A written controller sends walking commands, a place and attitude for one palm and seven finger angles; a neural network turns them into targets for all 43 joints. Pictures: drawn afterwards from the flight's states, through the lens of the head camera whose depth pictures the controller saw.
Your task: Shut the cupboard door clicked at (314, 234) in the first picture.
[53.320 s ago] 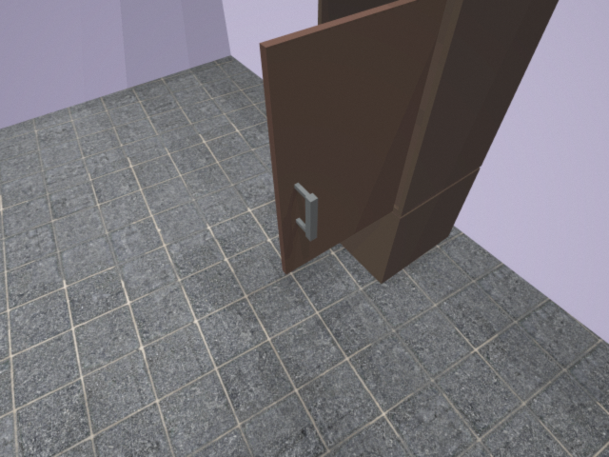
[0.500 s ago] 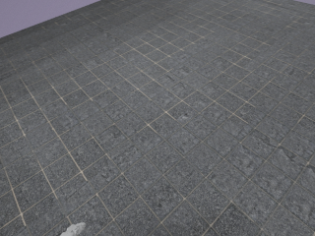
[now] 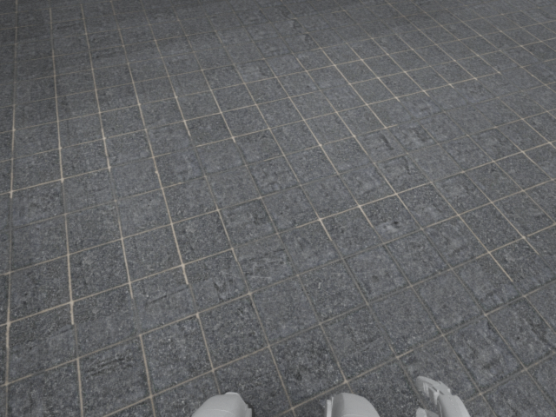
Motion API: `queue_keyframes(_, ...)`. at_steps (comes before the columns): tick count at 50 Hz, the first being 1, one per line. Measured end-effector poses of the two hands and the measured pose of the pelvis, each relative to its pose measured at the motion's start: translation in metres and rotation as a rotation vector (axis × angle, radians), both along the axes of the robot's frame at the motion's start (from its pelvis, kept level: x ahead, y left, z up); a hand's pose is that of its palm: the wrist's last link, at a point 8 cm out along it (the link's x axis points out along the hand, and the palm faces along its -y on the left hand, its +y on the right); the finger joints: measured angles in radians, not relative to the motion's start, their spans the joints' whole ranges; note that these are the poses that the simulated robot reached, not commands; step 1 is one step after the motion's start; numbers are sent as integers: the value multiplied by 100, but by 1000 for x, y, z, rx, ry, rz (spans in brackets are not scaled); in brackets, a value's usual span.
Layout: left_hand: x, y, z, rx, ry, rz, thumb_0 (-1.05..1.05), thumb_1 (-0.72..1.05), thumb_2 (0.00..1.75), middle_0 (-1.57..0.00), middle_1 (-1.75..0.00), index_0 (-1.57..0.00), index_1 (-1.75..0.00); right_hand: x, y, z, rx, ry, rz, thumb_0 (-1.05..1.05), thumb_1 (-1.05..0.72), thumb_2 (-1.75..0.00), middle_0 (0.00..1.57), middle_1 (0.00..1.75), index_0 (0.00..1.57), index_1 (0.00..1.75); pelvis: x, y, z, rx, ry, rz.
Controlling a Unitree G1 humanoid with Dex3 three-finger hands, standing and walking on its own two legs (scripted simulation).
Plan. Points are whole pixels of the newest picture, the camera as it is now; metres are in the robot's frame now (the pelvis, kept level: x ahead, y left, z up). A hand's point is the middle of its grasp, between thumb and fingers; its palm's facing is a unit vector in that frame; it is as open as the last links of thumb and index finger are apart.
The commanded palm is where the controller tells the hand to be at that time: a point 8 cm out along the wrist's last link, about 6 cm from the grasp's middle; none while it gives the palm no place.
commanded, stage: turn to face it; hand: left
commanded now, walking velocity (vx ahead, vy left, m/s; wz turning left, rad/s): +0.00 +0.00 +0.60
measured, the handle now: out of the picture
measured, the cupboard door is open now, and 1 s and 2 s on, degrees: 41 41 41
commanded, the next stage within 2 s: none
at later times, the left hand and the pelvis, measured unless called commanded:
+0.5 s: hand out of the picture +0.07 +0.15 -0.14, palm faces +0.29 -0.92 -0.26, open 7.4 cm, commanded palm none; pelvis +0.05 -0.05 +0.01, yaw +19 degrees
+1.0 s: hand out of the picture +0.03 +0.20 -0.14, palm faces +0.57 -0.77 -0.28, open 7.4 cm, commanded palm none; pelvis +0.06 -0.04 +0.01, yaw +36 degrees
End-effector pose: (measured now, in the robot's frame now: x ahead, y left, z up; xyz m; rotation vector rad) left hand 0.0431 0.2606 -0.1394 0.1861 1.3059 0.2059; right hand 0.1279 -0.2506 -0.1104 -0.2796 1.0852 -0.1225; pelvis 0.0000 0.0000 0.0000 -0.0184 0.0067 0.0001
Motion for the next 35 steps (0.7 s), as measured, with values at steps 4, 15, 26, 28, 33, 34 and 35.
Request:
queue_keyframes(4,44,-1,16,9,-128,-2,1,91,90,-20,-30,-20,-29,2,0,3,12,35,17,0,-91,-90,20,30,20,30,8,-6,7,-9,6,44)
queue_keyframes(15,81,-41,37,64,-282,38,0,91,90,-20,-30,-20,-29,8,-39,-26,63,136,35,0,-91,-90,20,30,20,30,32,-49,-1,9,24,179)
queue_keyframes(26,-1,-66,30,20,-104,248,0,90,90,-20,-30,-21,-30,54,-33,-17,39,208,193,1,-91,-90,20,30,20,30,49,-51,12,48,24,347)
queue_keyframes(28,-20,-63,24,12,-80,299,0,90,90,-21,-30,-21,-30,69,-20,-16,27,204,246,1,-91,-90,20,30,20,30,50,-47,10,48,24,379)
queue_keyframes(33,-72,-46,-2,-8,-10,425,0,90,90,-21,-30,-21,-30,115,22,-15,-6,112,378,1,-91,-90,20,30,20,30,50,-27,-6,31,21,448)
queue_keyframes(34,-80,-42,-5,-6,12,441,0,90,90,-21,-30,-21,-30,123,30,-13,-8,88,396,1,-91,-90,20,30,20,30,50,-26,-8,34,19,454)
queue_keyframes(35,-87,-39,-6,-2,31,455,0,90,90,-20,-30,-21,-30,128,37,-9,-10,66,412,0,-91,-90,20,30,20,30,49,-24,-7,33,15,457)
